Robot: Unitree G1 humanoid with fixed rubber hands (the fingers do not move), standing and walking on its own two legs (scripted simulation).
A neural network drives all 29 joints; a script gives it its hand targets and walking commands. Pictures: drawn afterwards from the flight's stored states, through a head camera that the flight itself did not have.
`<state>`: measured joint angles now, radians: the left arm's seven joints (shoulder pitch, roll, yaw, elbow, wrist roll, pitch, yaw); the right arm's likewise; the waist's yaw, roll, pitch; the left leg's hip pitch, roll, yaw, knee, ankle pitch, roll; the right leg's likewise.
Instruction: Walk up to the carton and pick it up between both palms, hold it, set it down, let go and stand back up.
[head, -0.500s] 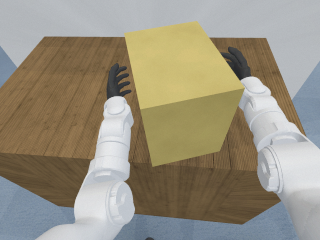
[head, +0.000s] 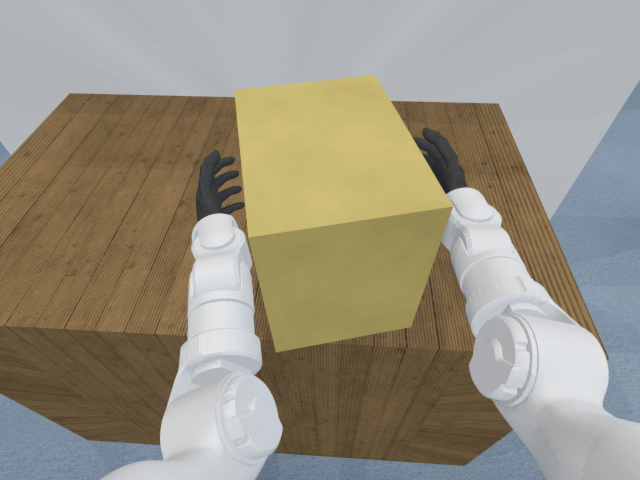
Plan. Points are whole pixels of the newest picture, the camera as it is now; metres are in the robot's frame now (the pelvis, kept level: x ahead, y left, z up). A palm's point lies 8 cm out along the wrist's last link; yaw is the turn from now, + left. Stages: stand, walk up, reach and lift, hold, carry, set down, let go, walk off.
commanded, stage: reach and lift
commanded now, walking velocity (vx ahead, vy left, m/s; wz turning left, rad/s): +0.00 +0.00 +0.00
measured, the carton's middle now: (325, 212) +0.45 +0.09 +0.08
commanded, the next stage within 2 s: none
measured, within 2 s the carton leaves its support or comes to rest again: leaves its support in 1.48 s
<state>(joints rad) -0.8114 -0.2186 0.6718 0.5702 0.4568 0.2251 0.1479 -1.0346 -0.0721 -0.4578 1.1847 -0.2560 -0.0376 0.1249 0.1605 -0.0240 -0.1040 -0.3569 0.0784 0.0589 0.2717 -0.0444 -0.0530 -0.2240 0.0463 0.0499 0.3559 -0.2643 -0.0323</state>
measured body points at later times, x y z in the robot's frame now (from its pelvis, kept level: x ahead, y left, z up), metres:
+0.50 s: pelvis +0.00 +0.01 +0.00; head +0.02 +0.00 +0.45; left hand +0.39 +0.23 +0.13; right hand +0.47 -0.06 +0.14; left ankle +0.04 +0.16 -0.74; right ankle -0.06 -0.10 -0.74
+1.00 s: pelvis +0.00 +0.01 +0.00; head +0.02 +0.00 +0.45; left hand +0.39 +0.23 +0.13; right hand +0.47 -0.06 +0.14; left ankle +0.04 +0.16 -0.74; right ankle -0.06 -0.10 -0.74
